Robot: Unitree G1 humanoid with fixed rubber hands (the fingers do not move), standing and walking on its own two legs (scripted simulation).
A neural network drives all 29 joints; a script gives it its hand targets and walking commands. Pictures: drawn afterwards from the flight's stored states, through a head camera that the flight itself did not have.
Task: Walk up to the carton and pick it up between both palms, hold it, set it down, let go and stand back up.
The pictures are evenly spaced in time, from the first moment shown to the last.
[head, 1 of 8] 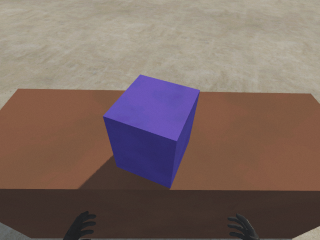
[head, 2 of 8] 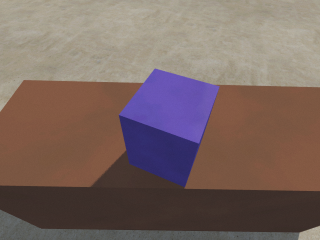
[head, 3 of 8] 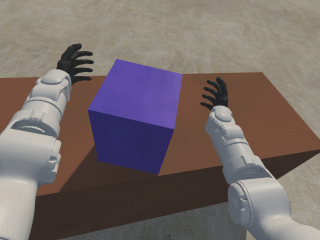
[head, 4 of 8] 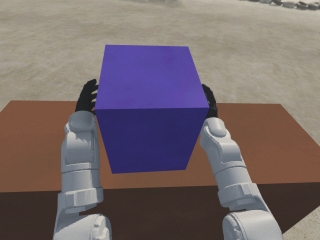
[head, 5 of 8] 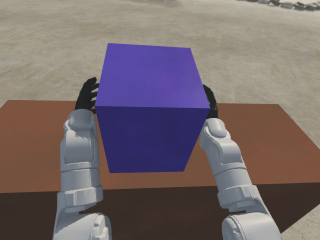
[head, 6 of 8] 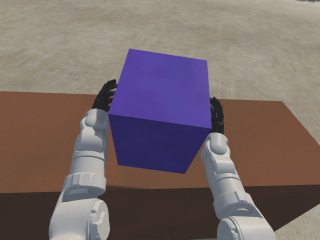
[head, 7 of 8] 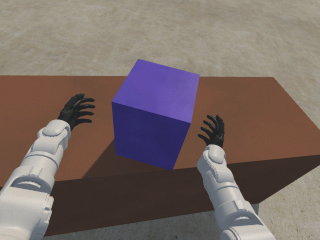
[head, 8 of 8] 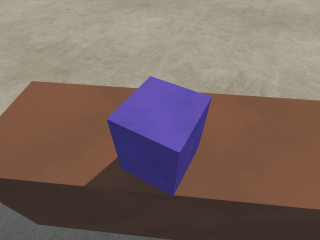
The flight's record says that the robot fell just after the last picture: no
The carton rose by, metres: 0.19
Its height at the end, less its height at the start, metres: +0.00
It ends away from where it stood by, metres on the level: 0.02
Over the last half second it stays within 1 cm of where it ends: yes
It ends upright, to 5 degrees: yes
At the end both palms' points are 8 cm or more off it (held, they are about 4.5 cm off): yes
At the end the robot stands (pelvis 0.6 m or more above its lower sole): yes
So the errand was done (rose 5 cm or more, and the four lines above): yes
